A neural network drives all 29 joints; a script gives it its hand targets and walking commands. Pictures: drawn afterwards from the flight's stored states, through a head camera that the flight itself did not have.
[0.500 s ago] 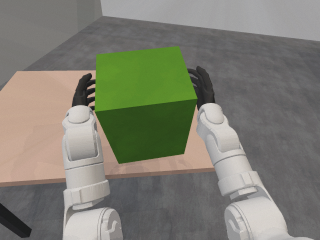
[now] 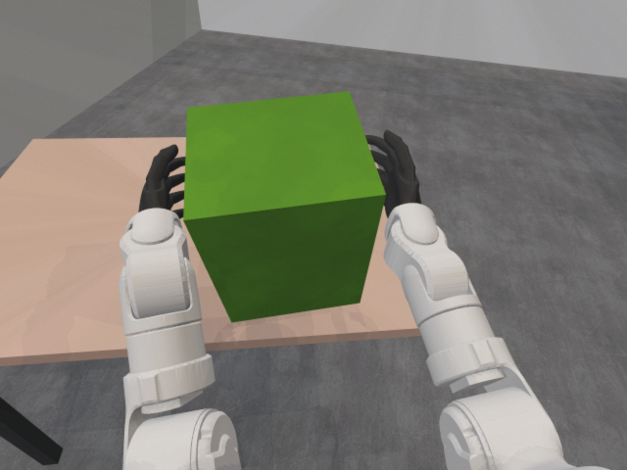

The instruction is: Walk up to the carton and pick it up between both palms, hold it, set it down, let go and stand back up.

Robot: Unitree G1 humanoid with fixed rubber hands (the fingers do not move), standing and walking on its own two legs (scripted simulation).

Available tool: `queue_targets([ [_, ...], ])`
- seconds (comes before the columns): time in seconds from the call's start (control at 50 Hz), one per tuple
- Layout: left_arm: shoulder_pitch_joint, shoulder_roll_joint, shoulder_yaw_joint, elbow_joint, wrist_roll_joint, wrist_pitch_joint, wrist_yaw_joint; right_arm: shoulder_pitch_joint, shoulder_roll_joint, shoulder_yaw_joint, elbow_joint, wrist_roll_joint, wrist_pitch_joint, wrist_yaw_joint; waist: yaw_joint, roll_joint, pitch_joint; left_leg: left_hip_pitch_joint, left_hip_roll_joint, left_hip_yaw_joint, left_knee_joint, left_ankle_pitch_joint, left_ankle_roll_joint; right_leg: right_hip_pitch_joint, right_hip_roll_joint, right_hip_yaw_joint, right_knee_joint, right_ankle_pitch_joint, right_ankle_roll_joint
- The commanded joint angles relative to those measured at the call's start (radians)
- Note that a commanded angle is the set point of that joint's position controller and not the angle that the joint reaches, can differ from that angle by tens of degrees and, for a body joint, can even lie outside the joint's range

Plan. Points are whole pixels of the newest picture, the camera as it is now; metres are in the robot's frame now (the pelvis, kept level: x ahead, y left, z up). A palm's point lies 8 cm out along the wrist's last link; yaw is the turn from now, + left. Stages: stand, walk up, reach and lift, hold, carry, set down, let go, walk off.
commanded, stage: hold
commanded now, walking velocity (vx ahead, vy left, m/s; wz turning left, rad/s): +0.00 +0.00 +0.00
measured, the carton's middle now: (284, 218) +0.39 +0.01 +0.15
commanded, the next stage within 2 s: none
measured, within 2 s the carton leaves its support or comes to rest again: neither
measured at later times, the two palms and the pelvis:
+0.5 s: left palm (160, 215) +0.36 +0.15 +0.19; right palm (399, 199) +0.36 -0.12 +0.19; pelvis +0.00 +0.00 +0.00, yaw +0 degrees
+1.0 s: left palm (160, 216) +0.36 +0.15 +0.19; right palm (398, 200) +0.36 -0.12 +0.19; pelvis +0.00 +0.00 +0.00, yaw +0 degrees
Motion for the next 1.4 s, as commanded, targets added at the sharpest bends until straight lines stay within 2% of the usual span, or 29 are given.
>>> queue_targets([
  [0.0,-0.566,-0.365,-0.444,-0.116,-0.173,-0.08,-0.138,-0.615,0.387,0.309,-0.231,0.049,-0.048,0.114,-0.009,0.09,-0.425,0.121,-0.05,0.036,-0.006,0.143,0.01,0.028,0.041,-0.012,-0.029,0.132,0.044],
  [0.28,-0.554,-0.366,-0.445,-0.117,-0.169,-0.08,-0.143,-0.599,0.378,0.306,-0.231,0.048,-0.046,0.113,-0.016,0.101,-0.415,0.124,-0.048,0.033,-0.009,0.142,0.005,0.017,0.042,-0.015,-0.032,0.116,0.04],
  [0.38,-0.549,-0.369,-0.454,-0.136,-0.175,-0.082,-0.139,-0.599,0.377,0.316,-0.241,0.056,-0.05,0.112,-0.011,0.106,-0.433,0.139,-0.049,0.033,0.001,0.176,0.002,0.023,0.044,-0.017,-0.027,0.146,0.042],
  [0.54,-0.547,-0.365,-0.446,-0.119,-0.168,-0.079,-0.138,-0.596,0.37,0.305,-0.23,0.05,-0.047,0.116,-0.012,0.101,-0.405,0.118,-0.044,0.035,-0.013,0.133,0.005,0.013,0.043,-0.018,-0.033,0.102,0.039],
  [0.7,-0.533,-0.37,-0.462,-0.152,-0.181,-0.083,-0.136,-0.582,0.377,0.329,-0.258,0.059,-0.05,0.106,-0.012,0.101,-0.445,0.142,-0.052,0.032,0.008,0.193,0.001,0.033,0.044,-0.015,-0.024,0.179,0.044],
  [0.88,-0.537,-0.363,-0.444,-0.127,-0.168,-0.075,-0.141,-0.586,0.371,0.313,-0.242,0.05,-0.044,0.11,-0.008,0.095,-0.401,0.118,-0.048,0.038,-0.014,0.13,0.007,0.019,0.041,-0.015,-0.035,0.112,0.04],
  [1.1,-0.525,-0.363,-0.453,-0.153,-0.175,-0.077,-0.141,-0.572,0.372,0.324,-0.249,0.059,-0.044,0.104,-0.011,0.098,-0.422,0.132,-0.05,0.034,-0.003,0.173,0.005,0.035,0.044,-0.015,-0.027,0.164,0.043],
  [1.38,-0.541,-0.366,-0.44,-0.118,-0.168,-0.08,-0.138,-0.6,0.379,0.311,-0.242,0.042,-0.05,0.111,-0.001,0.09,-0.406,0.12,-0.05,0.039,-0.013,0.129,0.011,0.014,0.041,-0.016,-0.032,0.11,0.042],
])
